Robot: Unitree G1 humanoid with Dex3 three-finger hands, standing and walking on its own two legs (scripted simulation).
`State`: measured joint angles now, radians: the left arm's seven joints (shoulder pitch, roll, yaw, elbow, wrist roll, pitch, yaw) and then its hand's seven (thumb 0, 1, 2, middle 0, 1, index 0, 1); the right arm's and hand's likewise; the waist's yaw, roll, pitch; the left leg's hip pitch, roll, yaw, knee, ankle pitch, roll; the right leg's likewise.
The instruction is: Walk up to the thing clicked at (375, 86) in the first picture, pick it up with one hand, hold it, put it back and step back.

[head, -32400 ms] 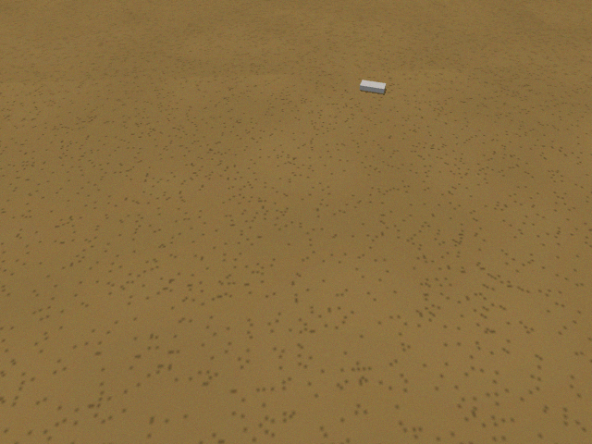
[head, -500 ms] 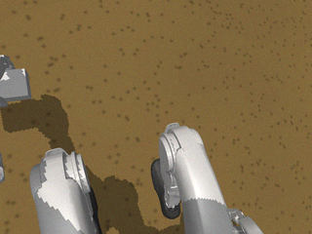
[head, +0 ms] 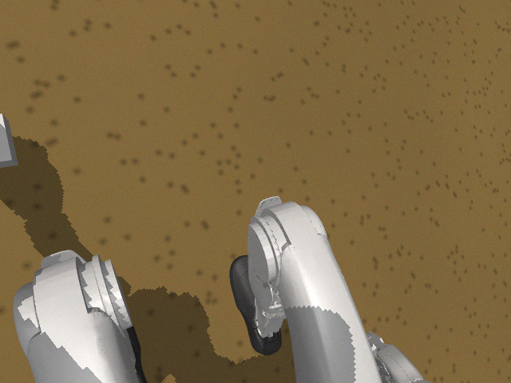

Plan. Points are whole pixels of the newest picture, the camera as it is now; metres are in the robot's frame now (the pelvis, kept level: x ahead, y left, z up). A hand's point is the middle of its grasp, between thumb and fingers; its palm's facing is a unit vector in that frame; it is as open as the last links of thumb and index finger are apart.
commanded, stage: rest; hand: left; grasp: from above
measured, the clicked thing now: out of the picture +0.48 +0.34 -0.24
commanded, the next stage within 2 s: open in 1.04 s
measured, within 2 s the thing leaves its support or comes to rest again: rests again in 0.80 s
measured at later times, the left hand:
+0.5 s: hand out of the picture +0.47 +0.31 -0.24, palm faces -0.47 -0.11 -0.87, open 9.8 cm
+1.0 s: hand out of the picture +0.47 +0.31 -0.26, palm faces -0.47 -0.11 -0.88, open 9.8 cm
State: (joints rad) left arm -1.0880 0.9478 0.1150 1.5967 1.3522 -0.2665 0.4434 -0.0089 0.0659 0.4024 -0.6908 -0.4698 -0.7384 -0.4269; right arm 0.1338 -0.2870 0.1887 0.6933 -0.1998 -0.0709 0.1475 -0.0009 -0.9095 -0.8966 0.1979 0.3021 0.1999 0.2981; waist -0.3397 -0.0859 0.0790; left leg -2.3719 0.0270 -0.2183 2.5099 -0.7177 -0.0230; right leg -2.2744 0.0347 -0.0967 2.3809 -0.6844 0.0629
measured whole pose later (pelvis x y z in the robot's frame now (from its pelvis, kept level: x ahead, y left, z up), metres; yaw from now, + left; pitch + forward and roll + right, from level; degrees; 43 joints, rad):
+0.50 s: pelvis +0.00 +0.00 +0.00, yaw -2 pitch +30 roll -13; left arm -1.10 1.02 0.11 1.67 1.34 -0.26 0.51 -0.01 0.07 0.39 -0.69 -0.46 -0.74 -0.42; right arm 0.10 -0.32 0.27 0.66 -0.24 -0.12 0.16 0.00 -0.90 -0.90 0.20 0.30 0.20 0.30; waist -0.38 -0.13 0.15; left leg -2.36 0.03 -0.26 2.54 -0.73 -0.02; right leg -2.26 0.05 -0.13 2.38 -0.68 0.07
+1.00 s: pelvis +0.00 +0.01 -0.01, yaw -3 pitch +28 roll -14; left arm -1.11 1.07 0.09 1.71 1.33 -0.26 0.55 -0.01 0.08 0.39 -0.68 -0.47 -0.73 -0.42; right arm 0.07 -0.33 0.33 0.62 -0.26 -0.16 0.18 0.00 -0.91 -0.90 0.20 0.30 0.20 0.30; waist -0.40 -0.16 0.18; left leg -2.36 0.03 -0.28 2.56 -0.73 -0.02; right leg -2.24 0.06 -0.15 2.38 -0.67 0.08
